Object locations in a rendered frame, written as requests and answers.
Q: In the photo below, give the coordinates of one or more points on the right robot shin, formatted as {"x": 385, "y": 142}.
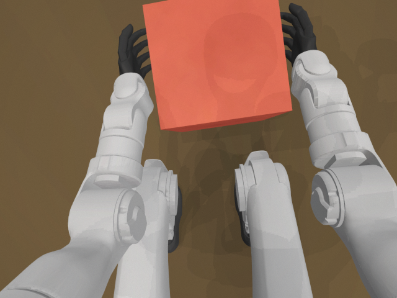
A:
{"x": 281, "y": 173}

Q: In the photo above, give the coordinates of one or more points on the robot right upper arm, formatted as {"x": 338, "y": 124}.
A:
{"x": 360, "y": 204}

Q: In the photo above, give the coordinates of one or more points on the robot left upper arm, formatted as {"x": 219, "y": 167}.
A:
{"x": 103, "y": 223}

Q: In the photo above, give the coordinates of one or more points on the carton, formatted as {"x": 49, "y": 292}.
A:
{"x": 217, "y": 62}

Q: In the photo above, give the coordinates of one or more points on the left robot forearm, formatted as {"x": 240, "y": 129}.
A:
{"x": 118, "y": 159}

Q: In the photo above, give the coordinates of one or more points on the right robot foot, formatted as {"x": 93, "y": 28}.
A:
{"x": 245, "y": 236}

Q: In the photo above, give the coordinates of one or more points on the right robot forearm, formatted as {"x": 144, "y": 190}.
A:
{"x": 335, "y": 135}

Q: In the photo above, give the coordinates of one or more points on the robot left hand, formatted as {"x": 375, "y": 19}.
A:
{"x": 128, "y": 61}

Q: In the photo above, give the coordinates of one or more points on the robot right hand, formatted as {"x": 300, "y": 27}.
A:
{"x": 302, "y": 36}

